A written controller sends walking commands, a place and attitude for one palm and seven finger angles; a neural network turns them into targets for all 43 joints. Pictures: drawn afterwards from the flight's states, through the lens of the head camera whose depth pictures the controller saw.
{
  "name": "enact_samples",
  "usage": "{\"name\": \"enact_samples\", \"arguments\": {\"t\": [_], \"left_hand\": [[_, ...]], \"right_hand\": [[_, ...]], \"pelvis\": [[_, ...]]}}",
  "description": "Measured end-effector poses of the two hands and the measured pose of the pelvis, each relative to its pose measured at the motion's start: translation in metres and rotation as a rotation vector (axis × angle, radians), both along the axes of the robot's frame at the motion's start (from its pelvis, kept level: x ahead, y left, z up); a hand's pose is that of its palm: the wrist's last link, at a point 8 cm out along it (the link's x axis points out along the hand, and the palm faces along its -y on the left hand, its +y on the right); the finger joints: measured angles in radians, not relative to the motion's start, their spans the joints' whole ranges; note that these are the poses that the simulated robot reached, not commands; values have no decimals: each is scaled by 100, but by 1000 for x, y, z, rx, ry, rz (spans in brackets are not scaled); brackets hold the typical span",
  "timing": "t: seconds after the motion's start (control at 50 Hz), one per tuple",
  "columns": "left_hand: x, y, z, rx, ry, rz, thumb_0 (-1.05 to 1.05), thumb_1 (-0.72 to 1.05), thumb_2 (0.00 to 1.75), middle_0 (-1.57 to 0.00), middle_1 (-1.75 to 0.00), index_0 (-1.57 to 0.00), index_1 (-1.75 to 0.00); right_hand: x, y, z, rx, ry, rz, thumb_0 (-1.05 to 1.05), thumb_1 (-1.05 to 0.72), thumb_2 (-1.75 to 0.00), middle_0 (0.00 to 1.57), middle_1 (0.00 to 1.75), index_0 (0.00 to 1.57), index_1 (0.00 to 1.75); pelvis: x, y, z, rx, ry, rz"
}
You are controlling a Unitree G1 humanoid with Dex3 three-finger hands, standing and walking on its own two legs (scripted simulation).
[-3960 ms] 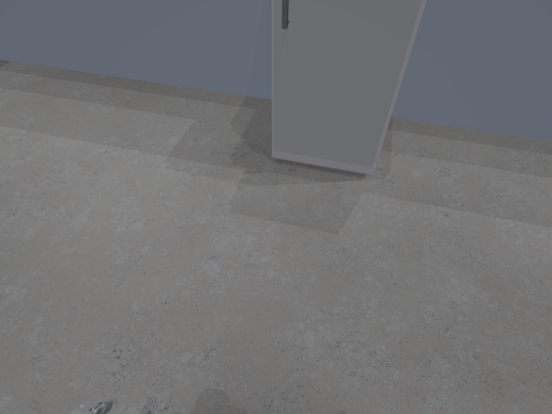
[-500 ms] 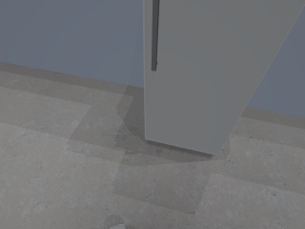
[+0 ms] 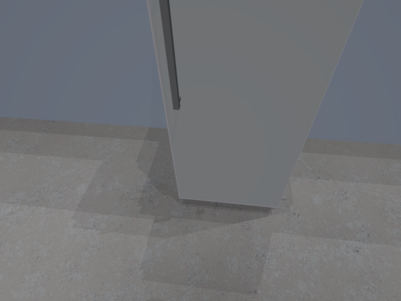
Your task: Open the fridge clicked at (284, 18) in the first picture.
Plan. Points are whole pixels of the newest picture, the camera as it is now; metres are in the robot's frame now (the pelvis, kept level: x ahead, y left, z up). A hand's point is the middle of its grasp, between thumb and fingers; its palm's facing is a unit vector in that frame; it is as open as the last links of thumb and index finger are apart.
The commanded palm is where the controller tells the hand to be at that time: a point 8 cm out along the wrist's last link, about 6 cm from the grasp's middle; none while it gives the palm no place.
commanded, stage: take the last steps up to it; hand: left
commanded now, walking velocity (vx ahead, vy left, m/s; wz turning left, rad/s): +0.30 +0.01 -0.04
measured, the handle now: (169, 29) +0.73 +0.13 +0.22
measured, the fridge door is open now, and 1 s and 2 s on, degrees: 0 0 0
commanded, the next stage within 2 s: come to a stop and stand still in 0.62 s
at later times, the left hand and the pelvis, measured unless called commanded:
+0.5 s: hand (120, 292) +0.18 +0.21 -0.17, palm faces -0.01 -0.98 -0.19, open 7.3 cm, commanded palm none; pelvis +0.14 +0.03 +0.00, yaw -2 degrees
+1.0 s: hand (141, 256) +0.27 +0.19 -0.18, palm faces +0.03 -0.98 -0.18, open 7.3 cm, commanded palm none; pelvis +0.26 +0.01 +0.00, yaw -2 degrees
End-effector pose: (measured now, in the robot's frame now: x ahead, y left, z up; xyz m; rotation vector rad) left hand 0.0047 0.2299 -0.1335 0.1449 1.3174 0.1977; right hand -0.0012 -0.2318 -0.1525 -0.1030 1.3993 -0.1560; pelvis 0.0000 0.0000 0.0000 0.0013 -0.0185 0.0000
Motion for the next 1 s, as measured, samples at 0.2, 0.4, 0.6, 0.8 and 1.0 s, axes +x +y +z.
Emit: {"name": "enact_samples", "arguments": {"t": [0.2, 0.4, 0.6, 0.8, 1.0], "left_hand": [[-15, -9, -3, -73, 173, 32, 0, 91, 90, -20, -30, -20, -30], [70, 26, -19, -78, 186, -21, 1, 91, 90, -20, -30, -20, -30], [246, 21, 7, 29, -128, -120, 1, 93, 90, -20, -30, -20, -30], [265, -3, 9, 26, -72, -52, 0, 95, 90, -20, -30, -20, -30], [257, 5, -21, -44, 92, -9, 0, 92, 90, -20, -30, -20, -30]], "right_hand": [[58, 14, 14, -1, -34, 5, 1, -91, -90, 20, 30, 20, 29], [118, 42, 12, -46, -106, -26, 1, -92, -90, 20, 30, 20, 29], [116, 46, -7, 66, 68, -94, 1, -91, -90, 20, 30, 20, 29], [221, 11, 2, 27, -13, -33, 1, -91, -90, 20, 30, 20, 29], [310, 11, 14, -73, -118, 25, 1, -92, -90, 19, 30, 20, 29]], "pelvis": [[48, 12, 5, -4, 18, 0], [107, 36, -4, 12, 15, -39], [169, 12, -4, 34, 2, -44], [224, -3, 4, 5, 12, -19], [256, 14, -4, -2, -3, -36]]}}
